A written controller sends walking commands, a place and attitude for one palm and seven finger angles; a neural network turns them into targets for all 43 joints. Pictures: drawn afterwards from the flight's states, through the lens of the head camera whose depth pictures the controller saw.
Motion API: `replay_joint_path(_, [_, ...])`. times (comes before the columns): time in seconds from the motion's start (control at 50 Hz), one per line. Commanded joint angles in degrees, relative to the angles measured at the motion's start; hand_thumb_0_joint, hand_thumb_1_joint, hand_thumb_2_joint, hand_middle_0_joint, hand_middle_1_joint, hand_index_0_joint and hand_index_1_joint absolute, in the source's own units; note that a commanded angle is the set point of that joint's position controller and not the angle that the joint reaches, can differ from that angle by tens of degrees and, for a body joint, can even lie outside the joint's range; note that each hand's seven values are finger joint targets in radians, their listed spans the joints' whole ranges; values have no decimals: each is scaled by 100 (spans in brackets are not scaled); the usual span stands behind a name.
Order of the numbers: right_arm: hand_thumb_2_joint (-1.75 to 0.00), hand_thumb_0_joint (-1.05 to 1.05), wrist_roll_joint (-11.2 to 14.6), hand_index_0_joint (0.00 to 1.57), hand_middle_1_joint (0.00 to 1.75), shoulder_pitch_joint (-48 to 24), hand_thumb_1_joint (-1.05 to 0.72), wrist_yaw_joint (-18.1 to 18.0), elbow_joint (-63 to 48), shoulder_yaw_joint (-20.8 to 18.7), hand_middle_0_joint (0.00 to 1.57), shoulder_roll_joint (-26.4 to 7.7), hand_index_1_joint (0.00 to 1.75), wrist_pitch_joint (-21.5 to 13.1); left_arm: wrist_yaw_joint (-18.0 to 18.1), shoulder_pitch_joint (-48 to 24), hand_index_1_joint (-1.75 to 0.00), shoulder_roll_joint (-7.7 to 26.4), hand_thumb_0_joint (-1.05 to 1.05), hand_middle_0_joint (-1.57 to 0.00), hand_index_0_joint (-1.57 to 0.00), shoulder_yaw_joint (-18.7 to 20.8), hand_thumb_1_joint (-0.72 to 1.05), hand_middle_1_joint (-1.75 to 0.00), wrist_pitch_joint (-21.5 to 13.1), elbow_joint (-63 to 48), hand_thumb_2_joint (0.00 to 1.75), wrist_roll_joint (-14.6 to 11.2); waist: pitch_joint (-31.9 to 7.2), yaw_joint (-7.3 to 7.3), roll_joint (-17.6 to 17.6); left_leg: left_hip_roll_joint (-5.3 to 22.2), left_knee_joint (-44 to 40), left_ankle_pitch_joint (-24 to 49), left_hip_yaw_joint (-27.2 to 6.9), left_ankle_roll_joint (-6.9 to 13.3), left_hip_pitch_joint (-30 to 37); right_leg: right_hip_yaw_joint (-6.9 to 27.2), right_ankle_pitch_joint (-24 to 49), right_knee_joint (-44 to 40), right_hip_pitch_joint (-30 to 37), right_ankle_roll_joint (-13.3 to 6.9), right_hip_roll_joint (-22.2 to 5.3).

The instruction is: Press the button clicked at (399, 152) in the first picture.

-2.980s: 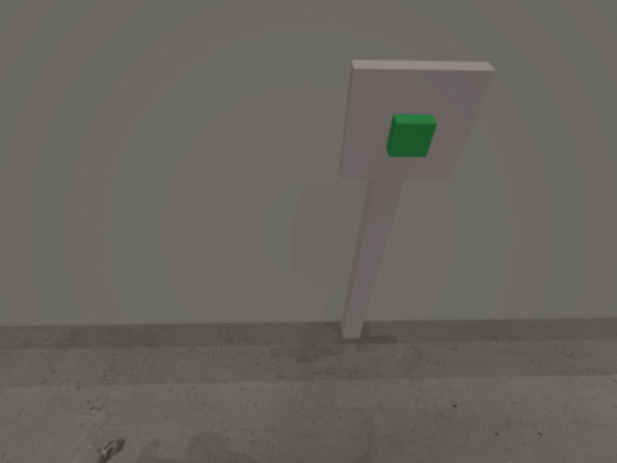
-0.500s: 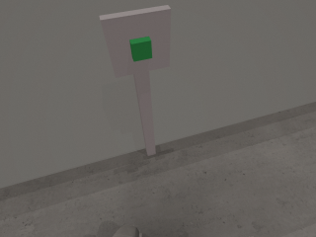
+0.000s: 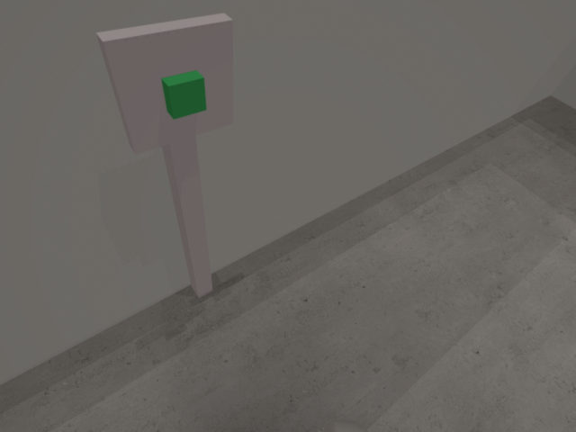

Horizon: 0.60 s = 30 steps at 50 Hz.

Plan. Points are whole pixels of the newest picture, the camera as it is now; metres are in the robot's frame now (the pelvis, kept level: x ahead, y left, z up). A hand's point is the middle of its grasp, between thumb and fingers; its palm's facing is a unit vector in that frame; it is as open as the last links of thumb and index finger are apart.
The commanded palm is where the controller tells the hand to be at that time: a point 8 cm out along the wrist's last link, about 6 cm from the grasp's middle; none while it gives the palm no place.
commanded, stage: walk to a spot facing it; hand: left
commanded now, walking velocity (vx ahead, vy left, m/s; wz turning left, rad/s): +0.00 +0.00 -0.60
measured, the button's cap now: (184, 94) +0.63 +0.25 +0.10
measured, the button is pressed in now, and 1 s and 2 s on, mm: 0 0 0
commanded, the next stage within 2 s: none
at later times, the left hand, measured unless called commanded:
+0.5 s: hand (218, 418) +0.16 +0.11 -0.16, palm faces -0.28 -0.93 -0.25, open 7.4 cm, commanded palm none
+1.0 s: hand (173, 398) +0.19 +0.19 -0.19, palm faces -0.48 -0.86 -0.16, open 7.4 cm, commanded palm none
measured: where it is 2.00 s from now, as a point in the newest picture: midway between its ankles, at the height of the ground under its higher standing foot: outside the picture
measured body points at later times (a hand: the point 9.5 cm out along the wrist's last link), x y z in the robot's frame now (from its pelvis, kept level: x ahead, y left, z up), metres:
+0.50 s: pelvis +0.00 -0.05 -0.01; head +0.03 -0.08 +0.44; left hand +0.18 +0.16 -0.14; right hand -0.05 -0.31 -0.16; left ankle +0.03 +0.11 -0.67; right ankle -0.06 -0.13 -0.74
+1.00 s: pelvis +0.04 +0.03 +0.00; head +0.10 +0.07 +0.44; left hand +0.22 +0.23 -0.17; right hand -0.01 -0.23 -0.11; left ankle +0.09 +0.07 -0.74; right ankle -0.10 -0.09 -0.62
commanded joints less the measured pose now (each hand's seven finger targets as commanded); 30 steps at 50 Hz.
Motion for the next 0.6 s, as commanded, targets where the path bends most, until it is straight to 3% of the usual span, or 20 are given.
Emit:
replay_joint_path(0.0, [-90, 0, -14, 20, 30, 562, -90, -89, -191, -337, 20, -1141, 30, -114, -2, -548, -30, 85, 0, -20, -20, -81, 90, -30, -88, -517, 90, -39, -122, -337, 1208, 1537, -692, 2622, -1036, 576, 949, -292, -344, -722, -564, 11, -188])
replay_joint_path(0.08, [-90, 0, -36, 20, 30, 596, -90, -61, -66, -404, 20, -1237, 30, -87, -17, -726, -30, -43, 0, -20, -20, -127, 90, -30, -84, -545, 90, -59, -319, -379, 1456, 1662, -525, 2759, -621, 589, 901, -551, -545, -1581, 0, -87, -256])
replay_joint_path(0.16, [-90, 0, -59, 20, 30, 606, -90, -19, 52, -481, 20, -1323, 30, -59, -4, -845, -30, -107, 0, -20, -20, -148, 90, -30, -148, -562, 90, -57, -456, -421, 1557, 1797, -204, 2925, -411, 521, 810, -759, -650, -2340, 526, -265, -150])
replay_joint_path(0.2, [-90, 0, -42, 20, 30, 584, -90, 17, 81, -503, 20, -1330, 30, -51, 29, -719, -30, -51, 0, -20, -20, -138, 90, -30, -198, -547, 90, -59, -566, -311, 1422, 1830, 152, 2860, -244, 341, 597, -789, -240, -3058, 1052, -380, -91])
replay_joint_path(0.22, [-90, 0, -23, 20, 30, 490, -90, 31, 62, -503, 20, -1341, 30, -40, 46, -436, -30, -9, 0, -20, -20, -114, 90, -30, -232, -482, 90, -63, -691, -122, 1323, 1780, 504, 2523, -9, 122, 380, -803, 364, -3744, 1581, -437, -108])
replay_joint_path(0.24, [-90, 0, 24, 20, 30, 593, -90, 66, 58, -472, 20, -1225, 30, -25, 82, -129, -30, 270, 0, -20, -20, -77, 90, -30, -313, -370, 90, -36, -921, 17, 699, 1593, 1326, 2001, 267, -237, -193, -514, 1172, -4574, 2587, -557, -374])
replay_joint_path(0.26, [-90, 0, 46, 20, 30, 599, -90, 99, -129, -354, 20, -789, 30, 5, 179, 225, -30, 924, 0, -20, -20, 32, 90, -30, -402, -270, 90, 10, -1019, 170, -1148, 882, 2543, -923, 571, -634, -1879, 1263, 2922, -4847, 3721, -1025, -1780])
replay_joint_path(0.28, [-90, 0, -5, 20, 30, 109, -90, 55, -359, -313, 20, -795, 30, 69, 269, 457, -30, 1146, 0, -20, -20, 104, 90, -30, -345, -222, 90, -91, -936, 335, -1261, 440, 3521, -2147, -28, -732, -2478, 1940, 4816, -4545, 3427, -1512, -2316])
replay_joint_path(0.3, [-90, 0, 5, 20, 30, 80, -90, 16, -358, -328, 20, -864, 30, 111, 326, 382, -30, 997, 0, -20, -20, 83, 90, -30, -321, -237, 90, -103, -896, 248, -703, 584, 3939, -1787, -508, -680, -2584, 1371, 4823, -4399, 3399, -1686, -2223])
replay_joint_path(0.32, [-90, 0, -1, 20, 30, -97, -90, 16, -327, -311, 20, -806, 30, 123, 361, 223, -30, 839, 0, -20, -20, 92, 90, -30, -347, -284, 90, -98, -688, 215, -876, 622, 4024, -1507, -613, -690, -2725, 1280, 4728, -4445, 3215, -1579, -1844])
replay_joint_path(0.34, [-90, 0, -1, 20, 30, -84, -90, 23, -245, -331, 20, -868, 30, 144, 360, -53, -30, 742, 0, -20, -20, 56, 90, -30, -352, -343, 90, -100, -505, 62, -725, 634, 4153, -1173, -648, -750, -2708, 1145, 4435, -4484, 3091, -1554, -1655])
replay_joint_path(0.36, [-90, 0, -11, 20, 30, -117, -90, 36, -184, -352, 20, -899, 30, 157, 346, -185, -30, 588, 0, -20, -20, -10, 90, -30, -369, -386, 90, -118, -333, 14, -424, 648, 4164, -873, -679, -787, -2568, 974, 4358, -4535, 2736, -1514, -1498])
replay_joint_path(0.4, [-90, 0, -15, 20, 30, 32, -90, 55, -103, -373, 20, -833, 30, 192, 317, -384, -30, 535, 0, -20, -20, -28, 90, -30, -399, -447, 90, -103, -272, -148, -211, 542, 4024, -584, -662, -839, -2278, 802, 4070, -4595, 2360, -1441, -1267])
replay_joint_path(0.44, [-90, 0, -21, 20, 30, 50, -90, 55, -111, -381, 20, -809, 30, 219, 301, -301, -30, 586, 0, -20, -20, -25, 90, -30, -425, -469, 90, -92, -286, -159, -327, 446, 3945, -477, -662, -880, -2254, 881, 3986, -4621, 2290, -1441, -1164])
replay_joint_path(0.58, [-90, 0, 26, 20, 30, -658, -90, 44, -450, -362, 20, -774, 30, 150, 305, 49, -30, 692, 0, -20, -20, 42, 90, -30, -402, -437, 90, -36, -395, 54, -435, 193, 3004, -729, -679, -881, -2140, 1573, 3913, -4415, 2444, -1652, -1117])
